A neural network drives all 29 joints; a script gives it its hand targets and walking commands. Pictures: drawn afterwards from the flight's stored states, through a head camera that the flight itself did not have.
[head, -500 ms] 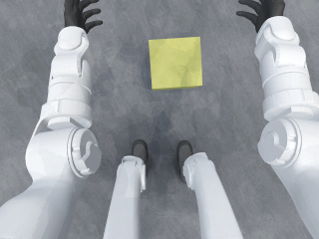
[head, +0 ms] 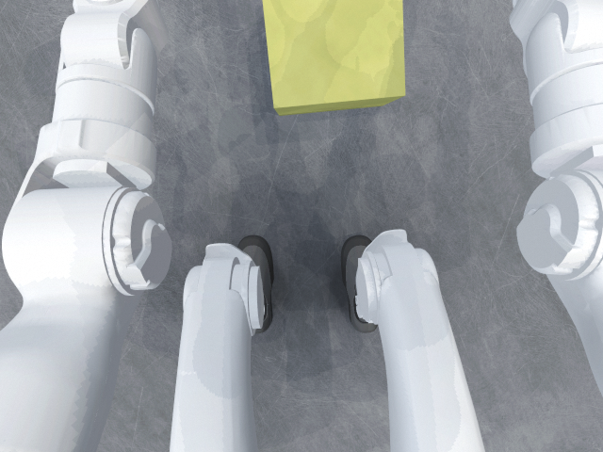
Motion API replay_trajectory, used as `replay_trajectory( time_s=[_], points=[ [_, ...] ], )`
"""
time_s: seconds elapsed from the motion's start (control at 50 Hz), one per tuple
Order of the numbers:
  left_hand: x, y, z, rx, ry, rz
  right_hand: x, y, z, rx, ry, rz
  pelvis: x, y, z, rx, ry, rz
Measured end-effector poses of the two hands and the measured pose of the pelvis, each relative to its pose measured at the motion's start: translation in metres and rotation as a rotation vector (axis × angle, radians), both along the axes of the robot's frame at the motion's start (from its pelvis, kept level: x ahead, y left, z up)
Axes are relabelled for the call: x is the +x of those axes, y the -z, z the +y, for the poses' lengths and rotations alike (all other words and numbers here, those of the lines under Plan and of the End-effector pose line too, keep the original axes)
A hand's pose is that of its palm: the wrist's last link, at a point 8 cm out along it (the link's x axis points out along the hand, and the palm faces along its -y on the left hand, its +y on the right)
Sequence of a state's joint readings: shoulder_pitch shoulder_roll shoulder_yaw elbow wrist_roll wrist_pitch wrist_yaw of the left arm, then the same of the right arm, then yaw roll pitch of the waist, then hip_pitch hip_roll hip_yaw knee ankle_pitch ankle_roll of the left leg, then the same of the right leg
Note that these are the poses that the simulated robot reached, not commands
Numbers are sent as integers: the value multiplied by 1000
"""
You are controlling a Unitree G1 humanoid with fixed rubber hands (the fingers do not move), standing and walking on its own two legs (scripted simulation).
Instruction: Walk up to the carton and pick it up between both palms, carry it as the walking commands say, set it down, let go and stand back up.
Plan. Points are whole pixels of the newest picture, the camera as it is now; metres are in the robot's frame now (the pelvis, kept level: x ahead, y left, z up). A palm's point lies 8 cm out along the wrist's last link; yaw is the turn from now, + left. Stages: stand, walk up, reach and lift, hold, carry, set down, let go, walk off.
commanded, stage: reach and lift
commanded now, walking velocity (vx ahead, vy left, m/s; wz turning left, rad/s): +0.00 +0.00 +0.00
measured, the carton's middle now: (330, 48) +0.56 -0.07 -0.42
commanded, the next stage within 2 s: none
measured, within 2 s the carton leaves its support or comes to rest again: neither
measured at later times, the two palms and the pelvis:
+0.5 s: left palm (184, 18) +0.58 +0.12 -0.27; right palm (474, 10) +0.55 -0.23 -0.26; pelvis -0.02 +0.00 -0.11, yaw -1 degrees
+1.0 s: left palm (196, 39) +0.57 +0.13 -0.34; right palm (445, 33) +0.55 -0.22 -0.33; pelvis +0.00 +0.00 -0.15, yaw -1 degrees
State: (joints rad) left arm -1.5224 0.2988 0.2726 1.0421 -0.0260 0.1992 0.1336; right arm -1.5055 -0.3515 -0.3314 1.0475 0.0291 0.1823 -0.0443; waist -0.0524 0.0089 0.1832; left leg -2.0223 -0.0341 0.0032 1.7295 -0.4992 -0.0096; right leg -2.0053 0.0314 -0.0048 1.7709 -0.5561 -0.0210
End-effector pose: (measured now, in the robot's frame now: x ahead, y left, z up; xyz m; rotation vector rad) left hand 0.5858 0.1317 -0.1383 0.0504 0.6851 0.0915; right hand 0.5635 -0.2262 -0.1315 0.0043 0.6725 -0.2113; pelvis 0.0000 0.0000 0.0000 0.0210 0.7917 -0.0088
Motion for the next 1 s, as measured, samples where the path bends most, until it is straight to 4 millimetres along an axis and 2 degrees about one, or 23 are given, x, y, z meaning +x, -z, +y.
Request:
replay_trajectory(
  time_s=[0.08,0.2,0.28,0.34,0.42,0.52,0.62,0.7,0.84,0.92,1.0],
  points=[
    [-1,27,0,5,-2,-13,7,26,6,-1,-27,-25,-9,19,-5,3,3,-57],
    [-3,72,4,-3,-16,-32,1,75,18,-4,-42,-21,-20,46,-8,0,8,-188],
    [-6,93,2,11,13,-20,-8,103,17,12,-11,13,-22,69,-6,-2,7,-192],
    [-9,104,1,7,14,17,-13,115,13,8,-4,41,-22,82,-3,-4,9,-207],
    [-5,113,-4,-13,27,20,-13,121,7,-8,-6,39,-23,96,0,-5,11,-217],
    [-8,136,-9,-22,51,57,-11,131,-2,-17,-12,52,-23,111,3,-16,15,-219],
    [-19,177,-5,-31,63,100,-19,171,4,12,-44,116,-21,128,2,-17,10,-192],
    [-26,194,0,-26,50,109,-28,197,12,14,-46,160,-13,136,0,-9,12,-199],
    [-9,190,10,-2,40,66,-8,196,15,6,-54,83,-4,144,0,-10,8,-202],
    [-5,191,8,-3,45,57,-12,198,7,-11,-54,91,-2,148,-1,-9,7,-209],
    [-14,198,-5,-46,54,80,-16,198,6,-12,-69,92,-4,148,-2,-11,9,-213]
  ],
)
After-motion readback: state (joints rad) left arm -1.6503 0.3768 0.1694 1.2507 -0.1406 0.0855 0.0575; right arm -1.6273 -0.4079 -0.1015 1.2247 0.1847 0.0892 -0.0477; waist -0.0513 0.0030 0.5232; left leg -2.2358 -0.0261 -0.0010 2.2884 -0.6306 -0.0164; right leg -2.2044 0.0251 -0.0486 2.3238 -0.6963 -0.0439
